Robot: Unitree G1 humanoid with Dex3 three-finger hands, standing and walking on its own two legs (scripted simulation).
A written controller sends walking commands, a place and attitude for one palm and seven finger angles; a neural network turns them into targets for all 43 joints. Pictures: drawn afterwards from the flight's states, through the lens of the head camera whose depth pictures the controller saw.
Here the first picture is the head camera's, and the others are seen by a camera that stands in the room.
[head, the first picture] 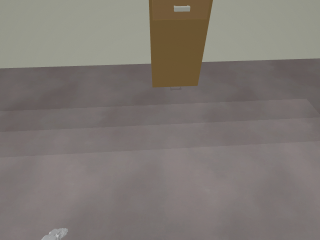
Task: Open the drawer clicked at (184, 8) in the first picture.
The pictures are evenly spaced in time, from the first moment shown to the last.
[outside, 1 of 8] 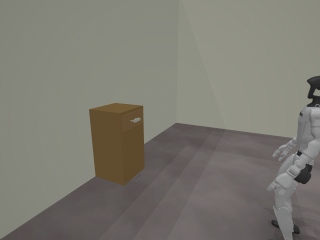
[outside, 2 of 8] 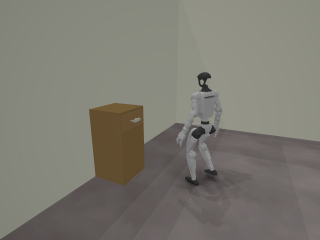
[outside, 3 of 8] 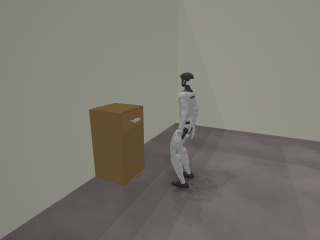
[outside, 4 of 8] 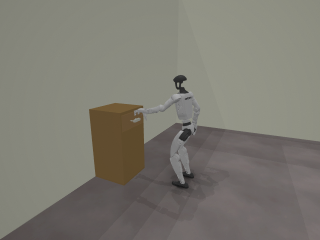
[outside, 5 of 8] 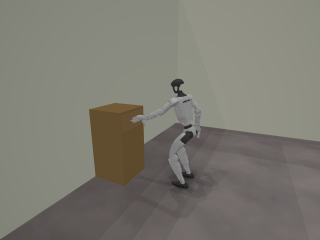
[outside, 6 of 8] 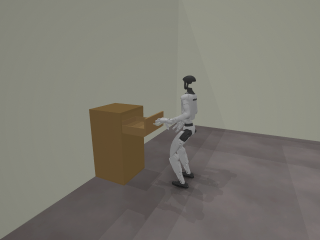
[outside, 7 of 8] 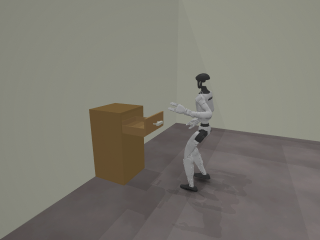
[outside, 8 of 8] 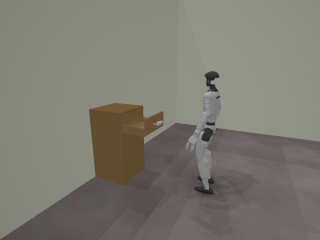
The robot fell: no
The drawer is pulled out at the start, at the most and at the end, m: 0.00 0.30 0.30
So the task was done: yes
